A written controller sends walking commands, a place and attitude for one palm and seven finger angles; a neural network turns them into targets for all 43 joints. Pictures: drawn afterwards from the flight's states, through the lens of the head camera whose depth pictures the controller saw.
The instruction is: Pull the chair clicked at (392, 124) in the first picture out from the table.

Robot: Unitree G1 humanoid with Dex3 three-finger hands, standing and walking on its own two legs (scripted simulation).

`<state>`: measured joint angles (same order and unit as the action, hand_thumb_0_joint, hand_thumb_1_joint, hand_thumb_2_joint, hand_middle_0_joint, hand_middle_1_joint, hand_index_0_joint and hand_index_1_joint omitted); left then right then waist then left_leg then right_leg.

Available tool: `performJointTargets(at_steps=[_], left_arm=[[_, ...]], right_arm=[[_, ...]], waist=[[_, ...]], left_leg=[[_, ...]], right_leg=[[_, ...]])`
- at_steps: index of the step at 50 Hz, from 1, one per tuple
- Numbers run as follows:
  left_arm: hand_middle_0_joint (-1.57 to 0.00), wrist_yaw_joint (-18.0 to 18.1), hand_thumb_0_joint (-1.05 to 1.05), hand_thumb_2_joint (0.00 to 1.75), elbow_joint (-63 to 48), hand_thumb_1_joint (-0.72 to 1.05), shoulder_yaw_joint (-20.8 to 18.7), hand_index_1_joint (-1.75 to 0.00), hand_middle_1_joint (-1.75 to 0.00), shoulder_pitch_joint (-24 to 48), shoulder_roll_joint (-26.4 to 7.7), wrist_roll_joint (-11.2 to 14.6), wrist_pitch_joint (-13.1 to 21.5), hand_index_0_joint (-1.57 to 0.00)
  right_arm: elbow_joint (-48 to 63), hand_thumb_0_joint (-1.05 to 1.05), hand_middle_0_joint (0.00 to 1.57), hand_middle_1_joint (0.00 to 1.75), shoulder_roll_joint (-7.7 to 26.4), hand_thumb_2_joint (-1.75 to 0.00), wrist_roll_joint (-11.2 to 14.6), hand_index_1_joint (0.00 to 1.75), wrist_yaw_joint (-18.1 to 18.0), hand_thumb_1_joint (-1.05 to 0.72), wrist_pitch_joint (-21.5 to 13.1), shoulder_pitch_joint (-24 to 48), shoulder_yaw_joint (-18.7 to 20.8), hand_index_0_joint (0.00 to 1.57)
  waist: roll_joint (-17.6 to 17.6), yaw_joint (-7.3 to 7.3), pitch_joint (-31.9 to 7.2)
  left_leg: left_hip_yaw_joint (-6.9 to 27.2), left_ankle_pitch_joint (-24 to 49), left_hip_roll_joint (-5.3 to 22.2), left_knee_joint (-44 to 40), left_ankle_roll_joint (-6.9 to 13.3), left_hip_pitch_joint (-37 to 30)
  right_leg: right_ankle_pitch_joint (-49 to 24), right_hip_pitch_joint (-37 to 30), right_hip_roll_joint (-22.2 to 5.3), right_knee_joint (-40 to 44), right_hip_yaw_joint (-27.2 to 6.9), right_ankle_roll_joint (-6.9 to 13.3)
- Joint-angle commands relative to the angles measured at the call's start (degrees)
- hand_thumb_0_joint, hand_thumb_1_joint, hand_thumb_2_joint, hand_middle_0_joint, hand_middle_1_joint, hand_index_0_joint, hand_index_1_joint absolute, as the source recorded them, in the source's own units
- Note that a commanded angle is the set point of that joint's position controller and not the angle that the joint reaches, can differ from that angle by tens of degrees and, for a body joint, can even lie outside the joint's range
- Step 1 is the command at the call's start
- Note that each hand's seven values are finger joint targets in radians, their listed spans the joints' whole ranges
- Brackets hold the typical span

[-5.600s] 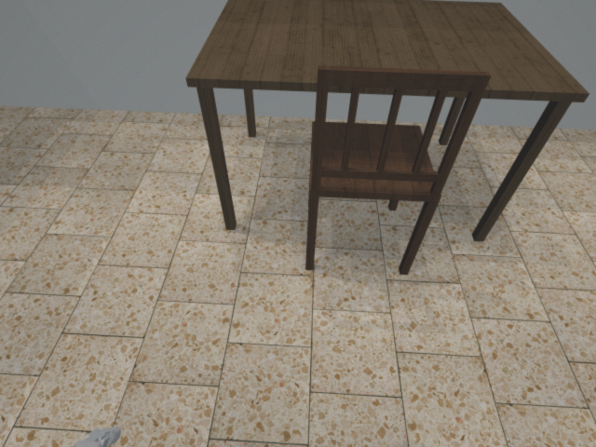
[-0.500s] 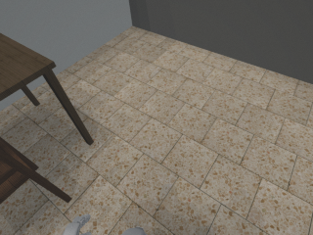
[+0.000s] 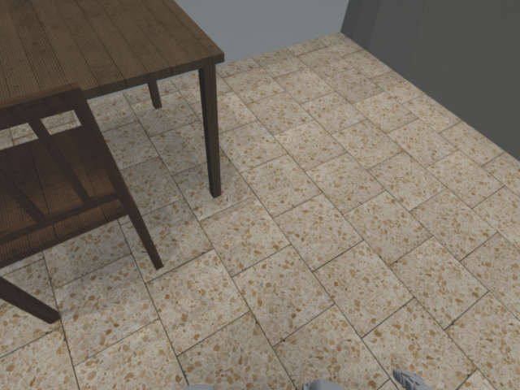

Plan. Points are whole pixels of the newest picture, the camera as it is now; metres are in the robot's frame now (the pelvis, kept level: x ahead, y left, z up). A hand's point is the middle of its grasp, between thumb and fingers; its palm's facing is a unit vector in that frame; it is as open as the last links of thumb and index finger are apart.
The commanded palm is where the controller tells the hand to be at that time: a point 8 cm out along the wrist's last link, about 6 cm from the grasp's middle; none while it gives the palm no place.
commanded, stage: turn to face it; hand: left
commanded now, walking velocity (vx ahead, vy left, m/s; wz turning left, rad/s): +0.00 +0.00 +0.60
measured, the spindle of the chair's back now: (7, 184) +0.45 +0.56 -0.09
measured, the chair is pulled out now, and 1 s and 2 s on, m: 0.00 0.00 0.00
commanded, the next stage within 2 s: take the last steps up to it in 0.94 s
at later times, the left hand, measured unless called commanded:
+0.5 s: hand out of the picture +0.06 +0.18 -0.13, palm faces +0.29 -0.92 -0.28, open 7.4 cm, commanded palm none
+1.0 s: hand out of the picture -0.09 +0.23 -0.16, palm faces +0.54 -0.81 -0.22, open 7.4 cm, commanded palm none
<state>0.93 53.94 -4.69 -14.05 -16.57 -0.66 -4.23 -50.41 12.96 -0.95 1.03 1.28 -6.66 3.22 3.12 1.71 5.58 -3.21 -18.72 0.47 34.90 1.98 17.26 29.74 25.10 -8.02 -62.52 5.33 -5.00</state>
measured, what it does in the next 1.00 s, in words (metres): steps on the spot, turning left: right foot, then left foot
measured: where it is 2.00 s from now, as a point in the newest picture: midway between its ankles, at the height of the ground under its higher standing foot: (201, 384)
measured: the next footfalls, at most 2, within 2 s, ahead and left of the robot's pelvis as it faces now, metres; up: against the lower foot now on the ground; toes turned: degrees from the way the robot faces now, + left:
right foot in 0.34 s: +0.07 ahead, -0.14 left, +0.00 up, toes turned +9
left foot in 0.76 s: -0.02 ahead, +0.12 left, +0.00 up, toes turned +31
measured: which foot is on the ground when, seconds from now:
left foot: down 0.00-0.34, up 0.36-0.74, down 0.76-1.00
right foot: up 0.00-0.32, down 0.34-0.76, up 0.78-1.00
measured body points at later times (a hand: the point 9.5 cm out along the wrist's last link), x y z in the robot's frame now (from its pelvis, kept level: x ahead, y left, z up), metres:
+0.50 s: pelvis +0.00 -0.04 +0.01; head +0.04 -0.06 +0.46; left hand +0.05 +0.23 -0.11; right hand +0.13 -0.28 -0.15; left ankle -0.06 +0.09 -0.64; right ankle +0.03 -0.15 -0.73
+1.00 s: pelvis -0.02 +0.02 +0.01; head -0.01 +0.06 +0.46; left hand -0.12 +0.27 -0.15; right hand +0.19 -0.14 -0.11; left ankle -0.06 +0.10 -0.73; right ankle +0.04 -0.13 -0.65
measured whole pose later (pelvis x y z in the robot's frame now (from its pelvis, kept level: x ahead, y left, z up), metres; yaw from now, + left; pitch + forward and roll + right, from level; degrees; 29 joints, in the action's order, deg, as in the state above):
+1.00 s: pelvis -0.02 +0.02 +0.01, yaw +30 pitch +0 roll -2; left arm 0.5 54.7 -3.4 -13.3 -14.8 -0.4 -3.4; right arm -52.5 10.8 -1.0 -0.3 1.3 -8.6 1.4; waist 1.7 1.3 4.1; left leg -1.4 -13.9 -0.6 26.9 3.4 12.9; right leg 23.6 25.8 -5.6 -59.8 2.6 -4.1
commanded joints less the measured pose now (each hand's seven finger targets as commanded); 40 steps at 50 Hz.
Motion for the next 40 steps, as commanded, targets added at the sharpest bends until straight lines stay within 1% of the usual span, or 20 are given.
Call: performJointTargets(at_steps=[1,5,10,13,15,16,17,18,19,20,22,25,31,33,35,36,37,38,39,40], left_arm=[[-0.20,-0.41,0.00,0.90,-6.34,0.90,-0.77,-0.30,-0.30,2.61,-3.20,-0.20,2.51,-0.20],[-0.20,-0.13,0.00,0.90,-7.05,0.90,-0.37,-0.30,-0.30,4.65,-2.88,-0.05,2.45,-0.20],[-0.20,0.15,0.00,0.90,-8.98,0.90,-0.09,-0.30,-0.30,6.61,-2.17,0.17,2.71,-0.20],[-0.20,0.42,0.00,0.90,-8.94,0.90,-0.08,-0.30,-0.30,3.82,-1.75,0.62,3.28,-0.20],[-0.20,0.62,0.00,0.90,-8.18,0.90,-0.40,-0.30,-0.30,0.68,-3.36,0.53,4.20,-0.20],[-0.20,0.96,0.00,0.90,-7.94,0.90,-1.11,-0.30,-0.30,-1.23,-6.66,0.01,4.89,-0.20],[-0.20,1.28,0.00,0.90,-8.13,0.90,-2.13,-0.30,-0.30,-2.06,-11.86,-0.85,5.10,-0.20],[-0.20,1.37,0.00,0.90,-8.54,0.90,-1.71,-0.30,-0.30,-2.29,-11.75,-0.45,4.61,-0.20],[-0.20,1.48,0.00,0.90,-9.08,0.90,-1.16,-0.30,-0.30,1.72,-8.25,-0.35,4.78,-0.20],[-0.20,1.53,0.00,0.90,-9.81,0.90,-0.95,-0.30,-0.30,5.11,-7.13,-0.24,4.40,-0.20],[-0.20,1.17,0.00,0.90,-10.08,0.90,0.06,-0.30,-0.30,7.16,-4.66,-0.35,4.64,-0.20],[-0.20,1.18,0.00,0.90,-8.83,0.90,0.00,-0.30,-0.30,3.75,-4.94,-0.63,4.68,-0.20],[-0.20,0.92,0.00,0.90,-6.37,0.90,-0.86,-0.30,-0.30,-1.93,-7.80,-1.18,4.13,-0.20],[-0.20,0.92,0.00,0.90,-5.92,0.90,-1.27,-0.30,-0.30,-1.99,-8.43,-1.25,3.94,-0.20],[-0.20,0.72,0.00,0.90,-5.37,0.90,-1.28,-0.30,-0.30,-1.44,-8.26,-0.90,3.59,-0.20],[-0.20,0.56,0.00,0.90,-5.44,0.90,-1.15,-0.30,-0.30,-1.06,-7.66,-0.32,3.30,-0.20],[-0.20,0.30,0.00,0.90,-6.82,0.90,-0.71,-0.30,-0.30,-2.03,-4.68,0.17,3.00,-0.20],[-0.20,0.26,0.00,0.90,-8.96,0.90,0.85,-0.30,-0.30,0.88,-0.91,0.22,2.88,-0.20],[-0.20,0.60,0.00,0.90,-8.56,0.90,0.69,-0.30,-0.30,2.08,-2.48,-0.10,2.40,-0.20],[-0.20,0.63,0.00,0.90,-7.72,0.90,0.71,-0.30,-0.30,2.50,-1.66,-0.23,2.15,-0.20]], right_arm=[[2.58,0.00,0.20,0.30,11.62,-0.90,-0.26,0.30,-1.65,-0.90,-0.85,-2.58,2.59,0.20],[2.09,0.00,0.20,0.30,11.97,-0.90,-0.19,0.30,-1.57,-0.90,-0.70,-5.09,2.80,0.20],[2.04,0.00,0.20,0.30,12.14,-0.90,-0.52,0.30,-1.32,-0.90,-0.12,-5.03,3.32,0.20],[2.62,0.00,0.20,0.30,12.25,-0.90,-0.56,0.30,-1.32,-0.90,0.15,-3.53,3.65,0.20],[2.91,0.00,0.20,0.30,11.08,-0.90,0.11,0.30,-1.10,-0.90,0.16,-2.75,3.58,0.20],[3.27,0.00,0.20,0.30,8.08,-0.90,0.60,0.30,-0.83,-0.90,0.04,-3.96,3.22,0.20],[4.77,0.00,0.20,0.30,4.46,-0.90,0.61,0.30,-0.72,-0.90,-0.01,-4.35,2.62,0.20],[4.93,0.00,0.20,0.30,7.60,-0.90,-0.02,0.30,-0.93,-0.90,0.44,-3.38,3.39,0.20],[3.39,0.00,0.20,0.30,7.76,-0.90,-0.28,0.30,-0.62,-0.90,1.18,-4.23,3.64,0.20],[2.67,0.00,0.20,0.30,6.95,-0.90,-0.27,0.30,-0.33,-0.90,1.69,-5.05,3.78,0.20],[1.42,0.00,0.20,0.30,6.71,-0.90,-0.53,0.30,0.48,-0.90,1.94,-5.32,3.37,0.20],[1.46,0.00,0.20,0.30,5.56,-0.90,-0.17,0.30,0.77,-0.90,2.21,-3.99,2.85,0.20],[2.92,0.00,0.20,0.30,4.19,-0.90,0.18,0.30,0.74,-0.90,1.65,0.94,1.51,0.20],[2.65,0.00,0.20,0.30,4.07,-0.90,0.31,0.30,0.54,-0.90,1.06,-0.22,1.19,0.20],[2.01,0.00,0.20,0.30,5.00,-0.90,0.21,0.30,0.31,-0.90,0.64,-3.47,1.29,0.20],[1.30,0.00,0.20,0.30,6.74,-0.90,0.07,0.30,0.26,-0.90,0.21,-6.46,1.68,0.20],[1.08,0.00,0.20,0.30,12.60,-0.90,-0.34,0.30,-0.06,-0.90,-0.56,-9.61,3.00,0.20],[0.49,0.00,0.20,0.30,17.18,-0.90,0.00,0.30,-0.65,-0.90,-0.64,-13.07,3.88,0.20],[-0.49,0.00,0.20,0.30,16.47,-0.90,-0.12,0.30,-1.04,-0.90,-0.27,-13.62,3.52,0.20],[-0.10,0.00,0.20,0.30,14.47,-0.90,-0.25,0.30,-1.57,-0.90,-0.61,-11.56,2.97,0.20]], waist=[[-12.15,-2.49,-8.11],[-9.95,-3.45,-8.77],[-12.07,-3.59,-8.53],[-12.89,-2.08,-9.63],[-10.10,-0.23,-10.73],[-1.39,0.62,-12.50],[14.63,1.18,-12.54],[9.42,1.20,-11.27],[5.96,-1.00,-8.60],[6.96,-2.54,-6.91],[7.15,-3.45,-3.22],[7.30,-2.19,-3.07],[10.02,0.91,-4.99],[10.70,0.86,-6.93],[8.61,-1.09,-8.10],[4.38,-3.09,-9.84],[-10.36,-4.78,-13.36],[-21.72,-6.37,-13.71],[-14.53,-6.32,-13.82],[-13.82,-5.37,-12.00]], left_leg=[[13.94,35.79,12.79,-13.07,6.50,-9.81],[17.23,33.56,12.49,-13.57,7.55,-10.84],[21.70,30.15,11.68,-12.64,8.11,-8.40],[24.00,32.34,10.28,-9.61,7.23,-5.22],[23.04,27.38,6.90,-5.06,3.86,-0.02],[19.00,14.17,2.78,2.09,0.13,8.49],[7.30,-13.69,-5.93,16.20,-4.72,18.73],[9.16,-17.08,-2.97,27.40,-4.29,17.01],[10.49,-11.95,-1.38,33.08,-4.29,16.35],[9.10,-9.66,-0.73,35.53,-4.56,16.25],[6.09,-4.33,0.77,37.52,-5.55,16.53],[3.56,-3.66,0.93,32.40,-6.22,15.44],[-1.16,-7.06,0.70,15.00,-5.73,9.13],[-2.46,-6.60,0.02,8.82,-4.94,5.34],[-2.98,0.67,-0.72,-1.20,-4.05,-1.97],[-1.45,8.79,0.31,-8.71,-3.30,-9.18],[13.73,23.86,12.16,-12.44,1.42,-19.31],[26.60,47.78,23.23,-13.97,9.05,-20.85],[22.08,45.62,24.06,-12.36,11.73,-18.18],[19.97,41.25,21.11,-13.60,10.57,-15.68]], right_leg=[[-5.72,6.34,0.88,-3.97,-4.29,-0.65],[-5.80,4.82,2.46,2.71,-4.51,-1.01],[-4.76,0.10,4.73,13.46,-4.62,-0.62],[-7.83,-7.85,6.80,23.79,-4.11,0.14],[-18.04,-18.04,5.93,37.65,-4.38,0.53],[-21.19,-27.82,-2.70,44.06,-11.62,2.58],[-31.45,-31.19,-18.81,45.47,-26.35,9.55],[-33.08,-22.72,-22.09,44.97,-24.98,13.71],[-27.22,-18.16,-17.84,46.14,-19.79,13.46],[-24.06,-15.83,-15.44,46.36,-17.46,12.16],[-27.10,-13.95,-11.02,44.78,-8.75,10.80],[-30.40,-16.09,-10.51,44.17,-4.01,10.39],[-40.32,-19.50,-12.27,40.10,-0.93,11.54],[-43.23,-20.31,-12.66,37.30,-0.34,11.20],[-40.72,-17.73,-11.58,32.19,2.19,8.44],[-36.81,-13.55,-10.33,25.99,3.84,6.04],[-19.58,-1.74,-4.20,13.75,6.17,2.03],[9.66,7.89,1.22,3.63,2.48,-0.29],[8.40,5.99,-0.03,-1.28,-2.58,1.24],[5.02,7.06,-0.33,-2.75,-3.49,1.40]])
